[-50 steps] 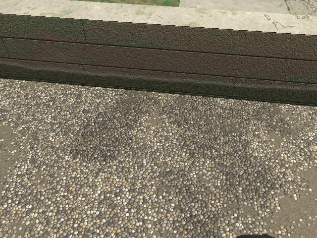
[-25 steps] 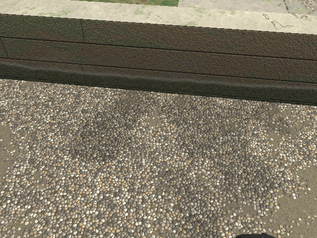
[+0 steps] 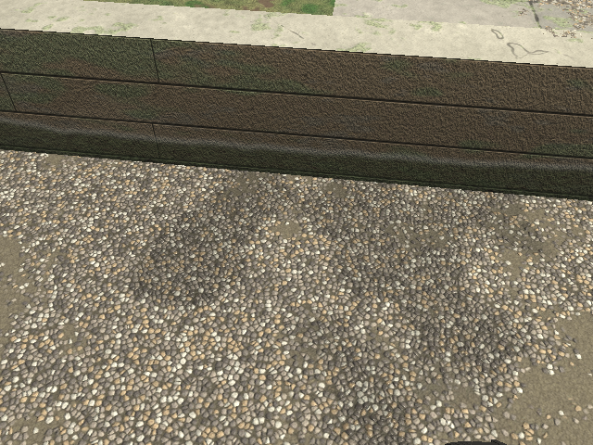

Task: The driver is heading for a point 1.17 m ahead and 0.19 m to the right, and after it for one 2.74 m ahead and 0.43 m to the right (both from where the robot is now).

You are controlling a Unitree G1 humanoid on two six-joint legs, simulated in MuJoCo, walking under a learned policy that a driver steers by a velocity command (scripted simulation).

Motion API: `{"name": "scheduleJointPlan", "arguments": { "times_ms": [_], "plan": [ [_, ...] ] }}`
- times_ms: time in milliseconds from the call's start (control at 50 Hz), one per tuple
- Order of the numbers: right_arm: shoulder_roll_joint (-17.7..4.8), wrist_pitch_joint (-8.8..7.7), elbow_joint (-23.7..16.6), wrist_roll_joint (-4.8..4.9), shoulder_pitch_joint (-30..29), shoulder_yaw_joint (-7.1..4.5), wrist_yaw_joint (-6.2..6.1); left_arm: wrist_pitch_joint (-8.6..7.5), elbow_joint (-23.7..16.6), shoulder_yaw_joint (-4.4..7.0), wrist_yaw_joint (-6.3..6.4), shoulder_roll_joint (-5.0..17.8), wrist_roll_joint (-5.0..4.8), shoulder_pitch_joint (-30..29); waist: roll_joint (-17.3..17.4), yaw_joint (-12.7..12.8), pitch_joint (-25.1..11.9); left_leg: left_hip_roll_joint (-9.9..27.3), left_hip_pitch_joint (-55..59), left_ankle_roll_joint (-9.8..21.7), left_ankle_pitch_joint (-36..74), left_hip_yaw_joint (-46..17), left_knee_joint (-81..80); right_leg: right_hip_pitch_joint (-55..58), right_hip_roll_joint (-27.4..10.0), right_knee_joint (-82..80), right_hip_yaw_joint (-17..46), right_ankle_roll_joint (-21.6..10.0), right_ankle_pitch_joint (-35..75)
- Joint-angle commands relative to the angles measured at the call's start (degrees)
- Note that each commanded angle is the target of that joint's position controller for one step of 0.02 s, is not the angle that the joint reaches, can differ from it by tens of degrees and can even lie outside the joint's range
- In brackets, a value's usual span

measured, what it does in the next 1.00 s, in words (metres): stands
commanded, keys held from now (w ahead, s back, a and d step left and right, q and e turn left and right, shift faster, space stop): w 0.50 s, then no key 0.50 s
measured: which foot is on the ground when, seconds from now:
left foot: down 0.00-1.00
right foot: down 0.00-1.00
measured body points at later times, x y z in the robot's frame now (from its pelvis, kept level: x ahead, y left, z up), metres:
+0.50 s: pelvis +0.00 +0.00 +0.00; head -0.01 +0.00 +0.45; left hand +0.20 +0.19 -0.08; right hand +0.20 -0.19 -0.07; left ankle +0.02 +0.07 -0.72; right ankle -0.04 -0.11 -0.72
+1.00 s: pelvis +0.01 +0.00 +0.02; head +0.01 +0.01 +0.47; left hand +0.17 +0.21 -0.08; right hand +0.16 -0.20 -0.08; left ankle +0.02 +0.08 -0.72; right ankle -0.04 -0.11 -0.72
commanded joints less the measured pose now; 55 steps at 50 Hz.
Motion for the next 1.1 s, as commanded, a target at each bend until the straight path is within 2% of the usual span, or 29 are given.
{"name": "scheduleJointPlan", "arguments": {
  "times_ms": [20,60,80,140,160,180,200,240,260,280,300,320,340,360,380,420,440,460,480,520,540,600,620,640,660,740,1060,1080,1100],
  "plan": [
    [-3.2,-1.0,-6.8,-0.11,-8.3,-0.87,0.46,-0.72,-6.6,0.86,0.07,3.8,-0.24,-7.5,0.2,-0.6,0.0,6.0,-1.7,0.6,16.6,-5.7,-6.0,-1.3,-3.2,-4.1,4.0,-0.6,16.6],
    [-3.0,-1.32,-5.9,-0.9,-5.8,-0.92,0.8,-0.45,-6.3,1.2,0.06,4.1,0.02,-6.4,-0.2,-1.0,-4.2,5.9,0.3,0.5,19.1,-5.0,-4.8,0.2,-3.5,-3.3,4.3,-0.7,18.2],
    [-3.3,-1.31,-4.5,-0.16,-2.8,-1.0,-0.15,-0.95,-4.8,1.26,0.22,3.6,0.04,-3.1,-0.1,0.2,-8.4,6.0,1.7,0.7,8.5,-7.2,-7.6,3.3,-2.2,-3.9,3.1,-0.6,7.3],
    [-3.6,-0.67,-5.6,0.42,-6.0,-1.05,-0.43,-1.05,-5.1,0.88,0.06,3.2,0.03,-4.9,0.9,0.6,-1.9,6.5,-1.7,0.8,5.1,-8.5,-9.5,0.7,-1.8,-4.5,2.9,-0.6,5.8],
    [-3.2,-0.82,-6.9,0.03,-8.4,-0.83,0.49,-0.57,-6.7,0.83,0.01,3.7,-0.25,-7.7,0.5,-0.5,0.6,6.1,-2.4,0.5,16.1,-5.7,-6.3,-1.6,-3.0,-3.9,3.9,-0.5,16.2],
    [-2.9,-1.1,-6.3,-0.73,-6.5,-0.87,0.75,-0.45,-6.4,1.11,-0.02,4.1,-0.01,-6.8,0.0,-1.0,-2.9,5.9,-0.5,0.5,17.8,-5.1,-5.3,-0.3,-3.4,-3.5,4.4,-0.7,17.6],
    [-3.3,-1.19,-4.7,-0.22,-3.0,-0.97,-0.11,-0.95,-4.7,1.22,0.15,3.7,0.07,-3.2,0.0,0.2,-7.5,6.0,1.1,0.7,7.7,-7.3,-7.8,2.9,-2.2,-4.0,3.3,-0.7,7.4],
    [-3.6,-0.91,-5.4,0.25,-5.5,-1.06,-0.42,-1.15,-5.0,0.84,0.11,3.1,0.04,-4.4,0.8,0.5,-2.9,6.2,-0.9,0.8,5.4,-8.1,-9.1,0.9,-2.0,-4.7,3.1,-0.7,6.1],
    [-3.2,-1.02,-6.9,-0.11,-8.3,-0.87,0.46,-0.71,-6.7,0.85,0.06,3.7,-0.25,-7.6,0.1,-0.6,0.1,6.1,-1.7,0.5,16.5,-5.5,-5.9,-1.5,-3.1,-4.1,4.1,-0.6,16.5],
    [-3.0,-1.16,-6.3,-0.73,-6.5,-0.91,0.71,-0.51,-6.4,1.17,0.05,4.2,-0.06,-7.0,-0.4,-1.0,-3.0,6.0,-0.2,0.5,18.1,-5.1,-5.2,-0.4,-3.4,-3.5,4.5,-0.8,17.6],
    [-3.3,-1.15,-4.7,-0.19,-3.0,-0.97,-0.13,-0.92,-4.8,1.2,0.17,3.7,0.03,-3.5,-0.1,0.2,-7.2,6.1,1.0,0.7,7.8,-7.1,-7.7,2.7,-2.2,-4.0,3.3,-0.7,7.4],
    [-3.6,-1.0,-5.1,0.17,-4.8,-1.04,-0.34,-1.03,-5.1,0.89,0.12,3.1,0.02,-4.0,0.8,0.6,-3.8,6.1,-0.5,0.7,6.3,-7.6,-8.6,1.3,-1.9,-4.5,3.1,-0.6,6.5],
    [-3.2,-1.11,-6.7,-0.23,-8.0,-0.87,0.48,-0.64,-6.7,0.8,0.07,3.5,-0.17,-7.4,0.4,-0.5,-0.6,6.0,-1.4,0.5,16.9,-5.3,-5.7,-1.4,-3.1,-4.0,4.1,-0.6,16.5],
    [-2.9,-1.29,-6.2,-0.77,-6.4,-0.91,0.69,-0.51,-6.4,1.18,0.05,4.1,0.0,-6.9,-0.3,-1.0,-3.6,6.1,0.3,0.6,18.5,-5.0,-5.0,-0.2,-3.3,-3.4,4.5,-0.8,17.4],
    [-3.3,-1.18,-4.7,-0.12,-3.1,-0.98,-0.15,-0.88,-4.9,1.26,0.18,3.7,0.02,-3.6,-0.1,0.2,-7.3,6.2,1.1,0.7,8.1,-7.2,-7.7,2.7,-2.0,-3.8,3.2,-0.6,7.0],
    [-3.5,-0.85,-5.5,0.31,-5.6,-1.04,-0.43,-1.03,-5.1,0.82,0.07,3.0,0.07,-4.5,1.1,0.6,-2.9,6.4,-1.1,0.8,5.3,-8.1,-9.1,0.8,-1.8,-4.5,3.1,-0.6,5.7],
    [-3.1,-0.98,-6.9,-0.07,-8.3,-0.84,0.46,-0.61,-6.7,0.83,0.01,3.6,-0.21,-7.7,0.4,-0.5,0.0,6.2,-1.8,0.5,16.4,-5.5,-6.0,-1.6,-2.9,-3.9,4.1,-0.5,16.1],
    [-2.9,-1.15,-6.4,-0.7,-6.5,-0.88,0.71,-0.43,-6.4,1.16,0.0,4.1,-0.02,-7.0,-0.1,-1.0,-3.0,6.1,-0.4,0.5,18.0,-5.0,-5.2,-0.5,-3.2,-3.4,4.4,-0.7,17.2],
    [-3.2,-1.17,-4.7,-0.17,-3.0,-0.95,-0.13,-0.87,-4.8,1.2,0.14,3.6,0.05,-3.5,0.1,0.2,-7.3,6.2,0.9,0.7,7.7,-7.2,-7.8,2.6,-2.1,-3.8,3.3,-0.6,7.1],
    [-3.4,-0.92,-5.2,0.25,-4.9,-0.94,-0.43,-1.06,-4.8,0.77,0.06,3.0,0.1,-3.9,0.9,0.6,-3.1,6.6,-0.9,0.8,4.7,-8.2,-9.5,1.0,-1.9,-5.1,3.4,-0.7,5.0],
    [-2.9,-1.07,-6.6,-0.16,-7.4,-0.66,0.46,-0.61,-6.4,0.7,-0.01,3.5,-0.08,-7.0,0.3,-0.4,0.3,6.4,-1.6,0.7,15.6,-6.0,-6.9,-1.7,-3.1,-4.9,4.5,-0.7,14.9],
    [-1.6,-1.51,-4.9,-0.93,-4.4,-0.11,0.93,-0.28,-5.5,0.3,-0.06,2.5,0.36,-5.5,0.2,-0.7,-3.9,7.3,2.1,0.6,16.6,-6.9,-9.5,0.1,-3.9,-7.7,5.4,-0.2,13.8],
    [-1.6,-1.5,-2.7,-0.09,-1.0,0.06,0.09,-0.58,-2.5,0.45,0.03,2.7,0.19,-0.9,-0.5,0.6,-7.1,7.9,2.5,0.4,4.4,-9.2,-13.8,4.9,-3.5,-11.7,5.6,-0.2,3.0],
    [-2.2,-1.48,-4.8,-0.19,-6.5,-0.01,0.75,-0.22,-5.2,-0.12,-0.04,2.1,0.34,-6.6,0.3,-0.3,1.7,7.6,0.0,0.2,15.0,-8.2,-13.1,0.5,-4.3,-11.4,5.9,0.0,14.7],
    [-1.5,-1.52,-3.9,-0.81,-4.4,0.14,0.97,-0.13,-4.3,0.1,-0.07,2.7,0.37,-5.8,-0.6,-0.7,-1.7,8.4,3.2,0.2,14.9,-8.4,-15.1,1.0,-5.0,-13.0,6.8,-0.1,13.7],
    [-3.3,-2.01,-1.4,-0.58,-1.7,-0.67,1.3,-0.19,-2.1,0.84,-0.28,4.4,0.17,-2.8,0.1,-0.1,-2.8,8.8,7.3,0.6,18.5,-9.1,-18.2,4.4,-5.5,-17.2,7.2,-0.1,15.1],
    [-4.8,-1.74,1.0,0.31,-0.2,-2.18,1.38,0.18,-0.4,2.02,-0.11,5.6,-0.53,-0.7,0.1,0.0,-4.2,9.7,11.1,1.7,23.5,-8.5,-20.1,4.6,-6.1,-19.3,6.4,-0.2,17.5],
    [-7.9,-1.09,3.3,-1.37,7.7,-1.96,1.35,0.27,0.2,0.79,0.25,6.5,1.62,4.8,-1.0,0.5,-4.2,10.5,12.8,4.7,27.3,-12.3,-23.1,5.7,-5.3,-19.3,6.9,-3.3,15.0],
    [-8.2,-0.83,3.8,-0.96,7.1,-2.22,1.27,0.21,0.8,0.84,0.3,6.3,1.62,5.9,-0.2,1.3,-2.2,10.9,13.6,5.5,29.0,-12.0,-23.3,4.2,-5.8,-20.1,7.1,-3.5,14.9]
  ]
}}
